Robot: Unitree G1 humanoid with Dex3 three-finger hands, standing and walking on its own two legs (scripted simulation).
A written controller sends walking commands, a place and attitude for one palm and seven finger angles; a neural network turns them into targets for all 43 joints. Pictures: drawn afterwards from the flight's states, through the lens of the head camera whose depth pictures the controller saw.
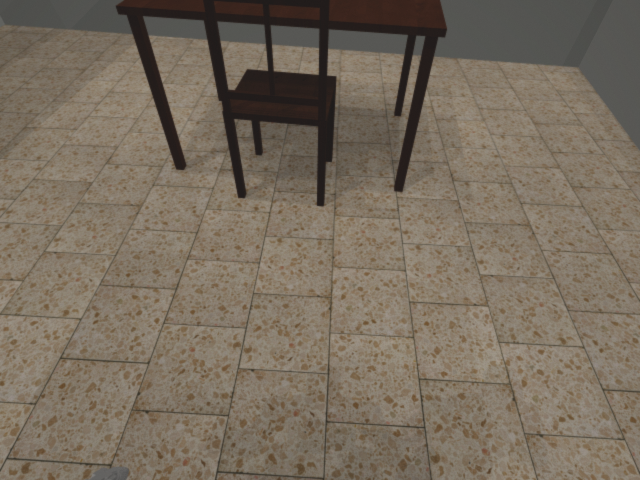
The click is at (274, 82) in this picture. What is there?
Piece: chair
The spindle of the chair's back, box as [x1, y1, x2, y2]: [263, 4, 274, 95]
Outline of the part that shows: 263,4 270,94 274,95 268,4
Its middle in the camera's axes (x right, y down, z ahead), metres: -0.18 -0.64 +1.33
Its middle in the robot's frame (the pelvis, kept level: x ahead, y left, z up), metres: +1.42 +0.25 -0.08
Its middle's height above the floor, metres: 0.69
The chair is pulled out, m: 0.00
